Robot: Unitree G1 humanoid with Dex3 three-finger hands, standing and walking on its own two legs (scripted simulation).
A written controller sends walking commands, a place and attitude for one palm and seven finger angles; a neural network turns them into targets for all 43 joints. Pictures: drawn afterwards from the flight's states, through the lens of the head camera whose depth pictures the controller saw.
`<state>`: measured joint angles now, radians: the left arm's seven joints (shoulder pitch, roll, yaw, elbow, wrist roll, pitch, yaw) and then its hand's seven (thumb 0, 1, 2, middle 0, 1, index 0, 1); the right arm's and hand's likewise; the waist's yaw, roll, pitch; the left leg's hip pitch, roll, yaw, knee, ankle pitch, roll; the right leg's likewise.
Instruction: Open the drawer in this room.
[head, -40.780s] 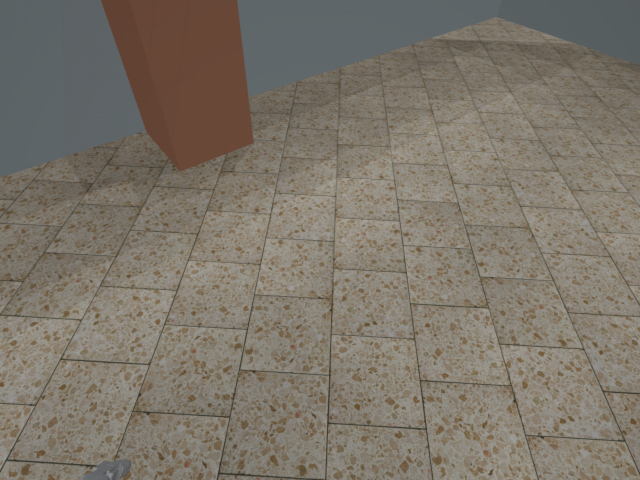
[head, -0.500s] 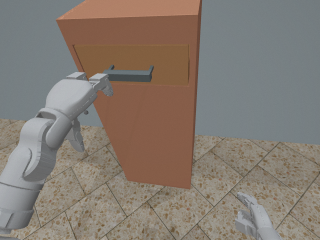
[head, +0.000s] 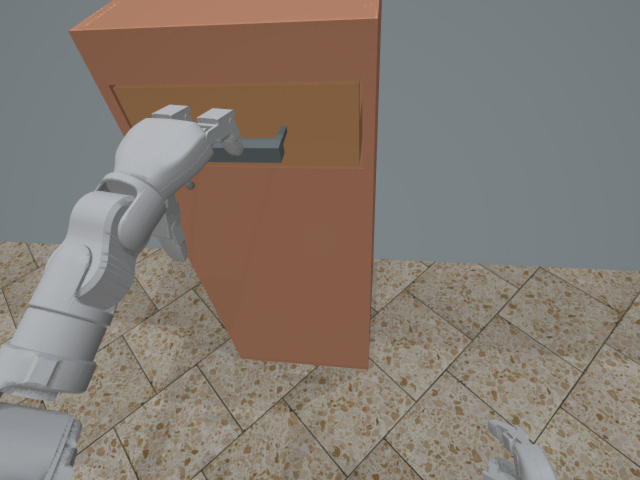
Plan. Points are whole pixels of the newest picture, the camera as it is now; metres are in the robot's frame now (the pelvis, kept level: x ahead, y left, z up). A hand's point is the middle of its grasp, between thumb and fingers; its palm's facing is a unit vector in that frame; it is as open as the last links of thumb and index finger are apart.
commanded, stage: move the hooked fingers above the handle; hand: left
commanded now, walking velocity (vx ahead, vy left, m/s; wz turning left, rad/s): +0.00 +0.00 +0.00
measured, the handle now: (235, 141) +0.57 +0.20 +0.13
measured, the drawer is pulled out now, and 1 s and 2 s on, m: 0.00 0.00 0.00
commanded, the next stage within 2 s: none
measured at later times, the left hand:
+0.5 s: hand (212, 141) +0.46 +0.18 +0.20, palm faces +0.10 -0.04 -0.99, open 13.8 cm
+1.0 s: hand (256, 119) +0.53 +0.14 +0.19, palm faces +0.09 -0.05 -1.00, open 13.8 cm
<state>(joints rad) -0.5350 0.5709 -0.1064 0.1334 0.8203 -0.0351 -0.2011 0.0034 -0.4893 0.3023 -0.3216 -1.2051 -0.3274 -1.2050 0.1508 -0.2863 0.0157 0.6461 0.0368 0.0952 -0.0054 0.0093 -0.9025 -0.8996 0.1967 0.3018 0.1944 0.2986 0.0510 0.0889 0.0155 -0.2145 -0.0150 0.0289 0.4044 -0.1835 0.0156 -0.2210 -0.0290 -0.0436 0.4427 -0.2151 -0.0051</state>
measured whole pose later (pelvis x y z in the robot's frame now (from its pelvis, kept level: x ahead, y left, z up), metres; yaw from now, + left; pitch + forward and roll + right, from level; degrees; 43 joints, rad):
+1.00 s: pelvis +0.04 +0.00 +0.00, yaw -2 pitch +8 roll +0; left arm -1.00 0.49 -0.16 0.74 0.93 -0.08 -0.05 0.00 -0.49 0.30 -0.50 -1.28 -0.32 -1.20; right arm 0.25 -0.27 0.01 0.69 0.05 0.15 -0.04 0.00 -0.90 -0.90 0.20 0.30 0.19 0.30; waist -0.03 0.06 -0.05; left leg -0.35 0.00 0.05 0.46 -0.25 0.02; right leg -0.36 -0.02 -0.02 0.47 -0.26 0.00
